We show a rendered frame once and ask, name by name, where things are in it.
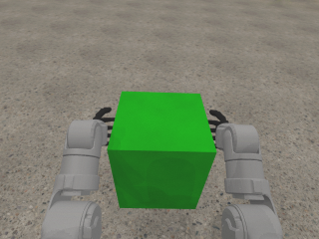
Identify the right robot upper arm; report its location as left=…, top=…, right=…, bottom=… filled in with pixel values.
left=221, top=203, right=283, bottom=239

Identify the robot right forearm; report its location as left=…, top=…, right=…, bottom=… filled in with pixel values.
left=215, top=122, right=283, bottom=239

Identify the robot left forearm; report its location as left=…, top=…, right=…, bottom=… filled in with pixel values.
left=41, top=119, right=108, bottom=239

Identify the left robot upper arm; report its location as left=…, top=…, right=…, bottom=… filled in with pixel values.
left=41, top=200, right=102, bottom=239

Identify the left robot hand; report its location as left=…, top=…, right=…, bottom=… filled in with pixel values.
left=93, top=107, right=115, bottom=146

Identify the carton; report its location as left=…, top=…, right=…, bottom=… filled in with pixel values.
left=107, top=91, right=217, bottom=209

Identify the right robot hand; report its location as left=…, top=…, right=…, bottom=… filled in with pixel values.
left=208, top=110, right=229, bottom=150

